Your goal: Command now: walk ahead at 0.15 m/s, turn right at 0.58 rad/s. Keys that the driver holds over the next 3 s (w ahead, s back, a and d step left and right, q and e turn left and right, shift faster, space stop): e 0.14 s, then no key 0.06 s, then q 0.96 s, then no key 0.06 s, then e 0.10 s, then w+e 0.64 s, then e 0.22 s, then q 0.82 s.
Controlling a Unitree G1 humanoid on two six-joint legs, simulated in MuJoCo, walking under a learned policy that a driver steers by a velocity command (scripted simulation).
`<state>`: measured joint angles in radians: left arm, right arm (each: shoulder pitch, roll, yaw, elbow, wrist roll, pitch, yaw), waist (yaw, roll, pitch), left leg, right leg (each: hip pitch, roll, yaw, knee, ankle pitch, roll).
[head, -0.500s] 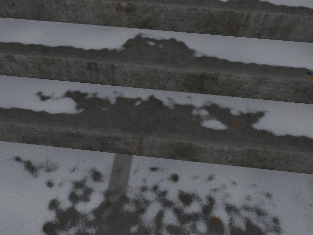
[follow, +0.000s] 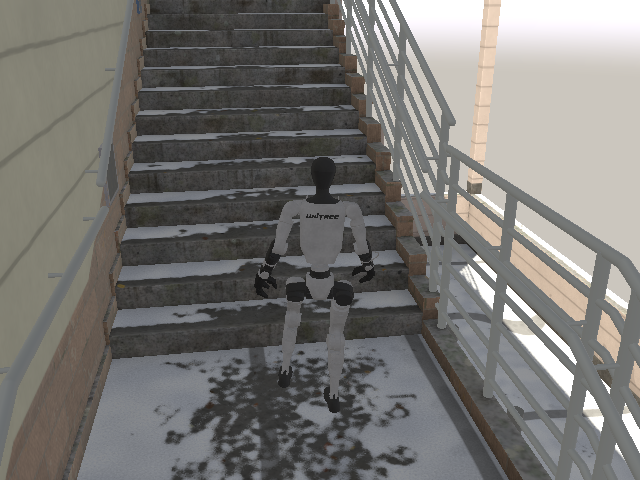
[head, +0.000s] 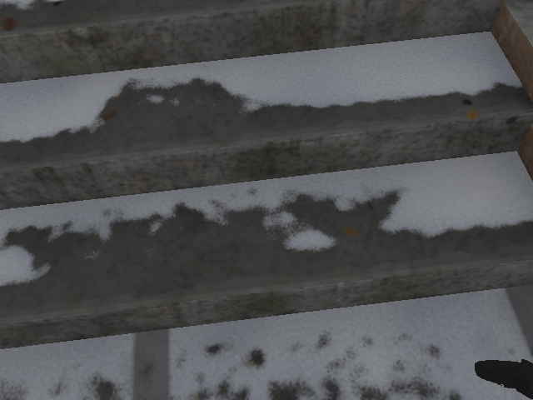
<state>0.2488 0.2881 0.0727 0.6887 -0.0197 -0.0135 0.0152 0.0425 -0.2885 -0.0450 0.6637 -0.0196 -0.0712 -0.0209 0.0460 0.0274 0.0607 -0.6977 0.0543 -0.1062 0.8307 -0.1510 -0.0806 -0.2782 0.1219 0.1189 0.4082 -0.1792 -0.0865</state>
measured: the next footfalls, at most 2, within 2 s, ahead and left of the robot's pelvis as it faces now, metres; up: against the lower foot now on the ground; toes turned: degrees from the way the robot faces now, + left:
left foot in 0.14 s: +0.23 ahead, +0.12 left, +0.00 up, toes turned -11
right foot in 0.46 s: +0.13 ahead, -0.10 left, +0.00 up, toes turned -1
